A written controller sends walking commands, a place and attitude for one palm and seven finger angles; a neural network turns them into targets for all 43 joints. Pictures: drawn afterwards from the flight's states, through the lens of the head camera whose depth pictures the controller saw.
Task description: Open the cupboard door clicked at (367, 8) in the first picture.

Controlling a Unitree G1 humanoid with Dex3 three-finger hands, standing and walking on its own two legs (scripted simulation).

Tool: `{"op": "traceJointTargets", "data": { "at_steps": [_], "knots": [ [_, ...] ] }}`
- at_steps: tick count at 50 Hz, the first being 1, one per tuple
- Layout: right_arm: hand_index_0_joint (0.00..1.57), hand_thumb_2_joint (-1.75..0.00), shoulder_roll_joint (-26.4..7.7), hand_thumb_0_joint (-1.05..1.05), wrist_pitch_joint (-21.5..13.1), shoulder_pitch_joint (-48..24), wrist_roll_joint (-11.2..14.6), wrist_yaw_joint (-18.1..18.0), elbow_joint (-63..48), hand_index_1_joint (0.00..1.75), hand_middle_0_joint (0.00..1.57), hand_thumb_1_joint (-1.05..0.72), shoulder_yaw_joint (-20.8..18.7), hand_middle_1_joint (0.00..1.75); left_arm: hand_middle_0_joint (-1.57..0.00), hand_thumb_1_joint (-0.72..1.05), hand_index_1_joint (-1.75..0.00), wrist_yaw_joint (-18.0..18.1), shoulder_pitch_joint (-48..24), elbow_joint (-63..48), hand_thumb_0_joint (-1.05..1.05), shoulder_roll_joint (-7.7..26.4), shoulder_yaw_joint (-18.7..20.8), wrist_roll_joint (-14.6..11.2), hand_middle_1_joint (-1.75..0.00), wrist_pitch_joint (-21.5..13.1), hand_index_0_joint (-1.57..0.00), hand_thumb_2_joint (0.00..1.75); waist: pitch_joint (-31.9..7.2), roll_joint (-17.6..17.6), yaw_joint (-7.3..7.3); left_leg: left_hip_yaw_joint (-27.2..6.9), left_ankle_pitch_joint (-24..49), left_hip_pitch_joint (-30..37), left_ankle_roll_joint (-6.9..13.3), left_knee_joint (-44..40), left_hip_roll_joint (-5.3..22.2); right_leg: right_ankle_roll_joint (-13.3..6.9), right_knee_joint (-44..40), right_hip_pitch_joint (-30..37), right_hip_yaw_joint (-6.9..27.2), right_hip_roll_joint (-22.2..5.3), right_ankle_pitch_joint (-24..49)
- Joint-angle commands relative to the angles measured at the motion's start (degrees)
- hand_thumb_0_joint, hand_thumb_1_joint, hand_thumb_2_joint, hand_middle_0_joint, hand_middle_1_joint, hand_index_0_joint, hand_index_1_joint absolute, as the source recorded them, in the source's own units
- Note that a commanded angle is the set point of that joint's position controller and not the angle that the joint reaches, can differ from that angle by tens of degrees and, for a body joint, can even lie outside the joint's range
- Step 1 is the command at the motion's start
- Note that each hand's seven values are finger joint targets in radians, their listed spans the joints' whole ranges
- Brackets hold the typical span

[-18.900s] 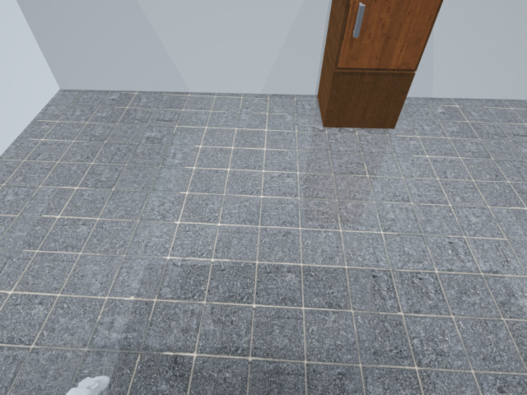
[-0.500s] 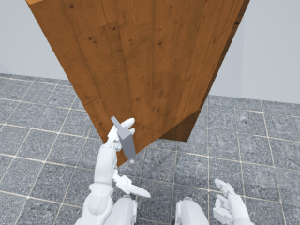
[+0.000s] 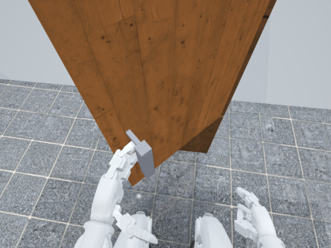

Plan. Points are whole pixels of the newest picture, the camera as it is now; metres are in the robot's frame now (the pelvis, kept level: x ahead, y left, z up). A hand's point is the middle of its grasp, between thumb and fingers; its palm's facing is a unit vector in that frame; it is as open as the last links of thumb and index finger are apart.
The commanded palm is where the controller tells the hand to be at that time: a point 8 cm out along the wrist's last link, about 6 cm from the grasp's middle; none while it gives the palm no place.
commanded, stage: slide the hand sideways off the handle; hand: left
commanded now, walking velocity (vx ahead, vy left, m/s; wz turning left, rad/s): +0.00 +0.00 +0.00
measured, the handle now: (140, 154) +0.32 +0.08 +0.04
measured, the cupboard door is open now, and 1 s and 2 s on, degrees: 47 47 47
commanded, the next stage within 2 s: draw the hand back to the body in 0.56 s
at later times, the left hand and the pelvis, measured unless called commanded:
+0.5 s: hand (113, 213) +0.19 +0.12 +0.04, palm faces -0.07 -1.00 -0.05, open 16.1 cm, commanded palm +0.16 +0.19 +0.04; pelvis +0.00 -0.02 -0.01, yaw +0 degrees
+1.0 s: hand (69, 212) +0.18 +0.17 +0.11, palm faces -0.05 -1.00 -0.05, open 16.3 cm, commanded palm +0.15 +0.23 +0.12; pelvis +0.00 +0.00 +0.03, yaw +0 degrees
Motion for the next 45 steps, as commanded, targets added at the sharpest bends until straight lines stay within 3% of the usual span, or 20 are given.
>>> {"op": "traceJointTargets", "data": {
  "at_steps": [1,7,11,15,18,21,24,25,27,31,33,35,36,40,41,45],
  "knots": [
    [0.20,-0.90,-6.80,0.00,-3.51,-0.97,0.59,-1.09,-9.43,0.30,0.20,-0.90,-2.89,0.30,-0.15,-0.50,-0.30,-0.75,3.16,-13.91,0.00,-0.36,2.23,-2.27,-0.30,-3.21,-0.15,0.30,-16.41,-3.94,-1.00,-2.65,15.44,9.85,-0.22,-12.37,-2.04,-2.10,-10.26,13.68,0.34,3.35,13.59],
    [0.20,-0.90,-6.68,0.00,-4.10,-1.13,0.67,-1.95,-8.68,0.30,0.20,-0.90,-3.21,0.30,-0.15,-0.50,-0.30,-3.40,5.56,-12.99,0.00,3.65,7.37,-3.35,-0.30,-4.68,-0.15,0.30,-14.12,-4.65,-0.66,-1.71,12.84,6.33,-0.10,-10.44,-2.27,-1.95,-10.41,13.44,1.53,3.27,11.84],
    [0.20,-0.90,-6.68,0.00,-4.57,-1.76,0.87,-2.36,-8.76,0.30,0.20,-0.90,-3.47,0.30,-0.15,-0.50,-0.30,-5.97,8.22,-14.97,0.00,4.70,9.23,-5.34,-0.30,-5.71,-0.15,0.30,-15.91,-1.75,0.15,-1.09,14.09,6.30,0.01,-9.36,-2.43,-2.05,-10.05,14.15,2.33,3.24,13.04],
    [0.20,-0.90,-6.33,0.00,-4.36,-2.03,1.35,-2.88,-8.49,0.30,0.20,-0.90,-3.99,0.30,-0.15,-0.50,-0.30,-8.43,11.99,-14.88,0.00,6.61,13.41,-8.31,-0.30,-5.33,-0.15,0.30,-16.72,-3.20,0.82,-0.80,15.24,4.29,0.02,-8.48,-2.40,-1.79,-10.86,17.68,3.64,3.23,14.90],
    [0.20,-0.90,-6.30,0.00,-4.36,-2.22,1.70,-3.35,-8.10,0.30,0.20,-0.90,-4.23,0.30,-0.15,-0.50,-0.30,-10.15,11.71,-15.06,0.00,7.54,15.14,-9.75,-0.30,-5.29,-0.15,0.30,-15.72,-4.08,0.13,-0.47,13.90,2.75,-0.05,-7.29,-2.29,-1.18,-11.79,18.07,5.19,2.81,13.90],
    [0.20,-0.90,-6.26,0.00,-4.39,-2.72,1.96,-3.90,-7.68,0.30,0.20,-0.90,-4.62,0.30,-0.15,-0.50,-0.30,-11.94,13.31,-14.63,0.00,8.58,17.48,-11.11,-0.30,-5.71,-0.15,0.30,-15.90,-3.78,0.61,-0.58,14.83,2.33,-0.07,-6.72,-2.13,-1.13,-11.24,18.21,5.31,2.80,15.11],
    [0.20,-0.90,-6.37,0.00,-4.65,-3.00,2.27,-4.43,-7.15,0.30,0.20,-0.90,-4.74,0.30,-0.15,-0.50,-0.30,-13.95,12.31,-13.36,0.00,9.61,19.75,-12.99,-0.30,-6.01,-0.15,0.30,-13.91,-5.19,-0.10,-0.45,12.16,0.22,-0.16,-5.65,-2.06,-0.48,-12.77,17.79,7.02,2.35,11.64],
    [0.20,-0.90,-6.44,0.00,-4.72,-3.30,2.28,-4.66,-7.07,0.30,0.20,-0.90,-4.73,0.30,-0.15,-0.50,-0.30,-14.67,12.52,-13.58,0.00,10.34,20.44,-13.41,-0.30,-6.19,-0.15,0.30,-14.14,-4.05,0.15,-0.63,12.56,0.07,-0.03,-5.54,-1.97,-0.79,-12.51,17.64,6.95,2.51,11.39],
    [0.20,-0.90,-6.76,0.00,-5.17,-3.21,2.37,-4.75,-7.05,0.30,0.20,-0.90,-4.63,0.30,-0.15,-0.50,-0.30,-16.44,11.84,-14.09,0.00,9.55,19.09,-13.93,-0.30,-6.62,-0.15,0.30,-14.11,-2.35,-0.35,-0.64,12.69,1.01,0.07,-5.51,-1.98,-0.85,-11.96,16.16,6.40,2.61,11.15],
    [0.20,-0.90,-7.66,0.00,-6.46,-2.67,2.37,-5.07,-6.69,0.30,0.20,-0.90,-4.57,0.30,-0.15,-0.50,-0.30,-19.46,9.71,-14.85,0.00,8.85,16.72,-15.38,-0.30,-6.85,-0.15,0.30,-14.28,-2.69,-1.72,-1.30,12.27,1.56,0.55,-4.70,-1.80,-0.96,-11.60,13.76,5.84,2.92,9.26],
    [0.20,-0.90,-8.01,0.00,-6.68,-2.49,2.39,-5.17,-6.74,0.30,0.20,-0.90,-4.64,0.30,-0.15,-0.50,-0.30,-19.79,9.17,-15.54,0.00,10.34,17.87,-15.56,-0.30,-6.28,-0.15,0.30,-14.85,-1.73,-1.22,-1.48,11.59,1.78,0.55,-5.15,-1.67,-1.34,-11.17,12.71,5.15,3.18,6.59],
    [0.20,-0.90,-7.95,0.00,-6.39,-2.56,2.49,-5.51,-7.66,0.30,0.20,-0.90,-4.72,0.30,-0.15,-0.50,-0.30,-18.75,9.06,-20.24,0.00,14.54,21.35,-15.65,-0.30,-4.98,-0.15,0.30,-16.86,-0.49,0.25,-1.42,11.93,3.69,0.65,-6.85,-1.62,-1.60,-12.23,14.67,5.34,3.40,5.18],
    [0.20,-0.90,-7.83,0.00,-6.15,-2.67,2.65,-5.50,-8.54,0.30,0.20,-0.90,-4.57,0.30,-0.15,-0.50,-0.30,-18.16,10.18,-22.65,0.00,14.83,22.02,-15.67,-0.30,-4.13,-0.15,0.30,-18.27,1.76,1.41,-1.17,12.37,5.76,0.54,-8.54,-1.77,-1.78,-12.67,15.99,5.01,3.32,5.24],
    [0.20,-0.90,-7.10,0.00,-4.65,-2.10,3.52,-5.65,-10.02,0.30,0.20,-0.90,-4.46,0.30,-0.15,-0.50,-0.30,-15.10,15.36,-26.11,0.00,14.85,24.00,-15.74,-0.30,1.15,-0.15,0.30,-18.06,2.58,2.58,-1.70,15.60,12.16,0.45,-14.63,-1.92,-1.79,-14.64,19.90,1.49,4.30,9.61],
    [0.20,-0.90,-6.84,0.00,-4.50,-1.98,3.69,-5.56,-10.36,0.30,0.20,-0.90,-4.21,0.30,-0.15,-0.50,-0.30,-14.74,15.72,-26.33,0.00,12.88,22.41,-15.89,-0.30,2.42,-0.15,0.30,-16.40,2.03,1.61,-1.50,15.14,13.06,0.47,-15.44,-2.07,-1.37,-15.94,20.09,1.13,4.22,9.96],
    [0.20,-0.90,-7.54,0.00,-4.17,-1.81,4.08,-5.99,-10.12,0.30,0.20,-0.90,-3.52,0.30,-0.15,-0.50,-0.30,-14.38,15.91,-23.05,0.00,11.00,20.62,-15.95,-0.30,6.00,-0.15,0.30,-9.07,-1.63,-0.74,-2.86,11.42,14.56,0.43,-19.61,-1.79,-0.99,-19.89,19.89,-1.00,4.79,6.17]
  ]
}}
